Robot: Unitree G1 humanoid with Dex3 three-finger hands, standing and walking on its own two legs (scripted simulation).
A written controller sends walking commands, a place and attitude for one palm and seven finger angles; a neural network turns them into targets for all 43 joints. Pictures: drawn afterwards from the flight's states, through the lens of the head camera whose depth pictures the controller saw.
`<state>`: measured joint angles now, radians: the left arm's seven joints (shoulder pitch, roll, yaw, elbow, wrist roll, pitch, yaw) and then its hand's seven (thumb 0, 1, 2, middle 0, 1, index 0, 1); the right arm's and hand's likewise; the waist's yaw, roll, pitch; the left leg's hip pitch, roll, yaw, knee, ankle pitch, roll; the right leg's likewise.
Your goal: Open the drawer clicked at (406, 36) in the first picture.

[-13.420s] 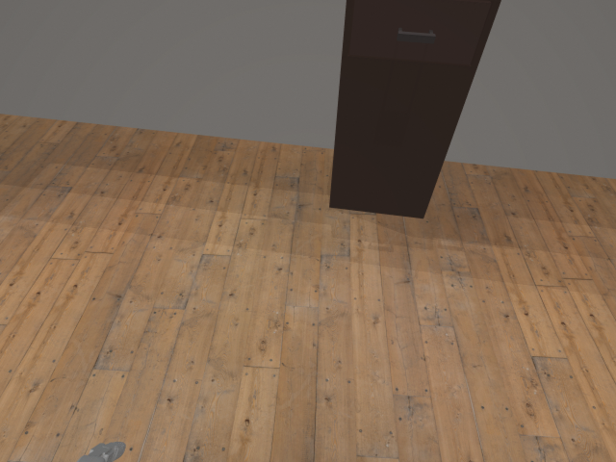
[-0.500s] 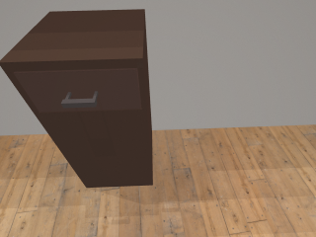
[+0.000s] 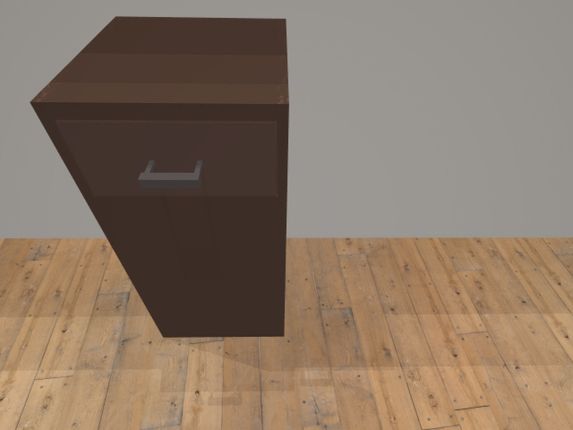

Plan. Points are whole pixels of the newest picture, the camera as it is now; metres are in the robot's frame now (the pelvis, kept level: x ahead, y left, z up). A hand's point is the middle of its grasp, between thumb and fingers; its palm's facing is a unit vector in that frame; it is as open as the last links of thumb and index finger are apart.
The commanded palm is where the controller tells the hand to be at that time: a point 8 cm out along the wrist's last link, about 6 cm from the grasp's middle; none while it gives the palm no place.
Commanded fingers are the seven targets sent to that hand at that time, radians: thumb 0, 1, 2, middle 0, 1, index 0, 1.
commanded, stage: look again from close up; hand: left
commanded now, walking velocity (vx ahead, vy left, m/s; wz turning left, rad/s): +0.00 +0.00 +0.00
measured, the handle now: (173, 173) +0.55 +0.26 +0.04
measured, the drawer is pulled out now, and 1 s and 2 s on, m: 0.00 0.00 0.00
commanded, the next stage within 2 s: shuffle to correct the standing spot in 0.32 s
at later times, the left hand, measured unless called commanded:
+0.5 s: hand out of the picture -0.02 +0.25 -0.17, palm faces -0.03 -0.97 -0.22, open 7.4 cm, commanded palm none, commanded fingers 0.00 0.90 0.90 -0.20 -0.30 -0.20 -0.30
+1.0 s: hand out of the picture -0.04 +0.17 -0.18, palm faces +0.17 -0.98 -0.12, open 7.4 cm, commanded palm none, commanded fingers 0.00 0.90 0.90 -0.20 -0.30 -0.20 -0.30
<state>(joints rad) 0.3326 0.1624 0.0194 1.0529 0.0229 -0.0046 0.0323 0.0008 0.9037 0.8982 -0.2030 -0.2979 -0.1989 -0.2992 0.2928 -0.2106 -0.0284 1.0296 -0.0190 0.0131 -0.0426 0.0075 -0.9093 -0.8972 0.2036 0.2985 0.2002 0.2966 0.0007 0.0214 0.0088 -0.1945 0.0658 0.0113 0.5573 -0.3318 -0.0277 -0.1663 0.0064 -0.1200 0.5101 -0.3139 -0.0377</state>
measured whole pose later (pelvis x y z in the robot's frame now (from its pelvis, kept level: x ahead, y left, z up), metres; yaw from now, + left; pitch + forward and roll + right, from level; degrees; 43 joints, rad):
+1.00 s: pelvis +0.05 +0.04 +0.00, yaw +5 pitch -1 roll -1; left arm 0.46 0.10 0.02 1.10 0.03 -0.02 0.02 0.00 0.90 0.90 -0.20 -0.30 -0.20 -0.30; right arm 0.26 -0.18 -0.02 1.04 -0.02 -0.02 -0.01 0.01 -0.91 -0.90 0.20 0.30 0.20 0.30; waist 0.02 0.00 0.03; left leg -0.34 0.07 0.11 0.58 -0.18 0.04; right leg -0.08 -0.03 -0.18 0.50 -0.39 0.00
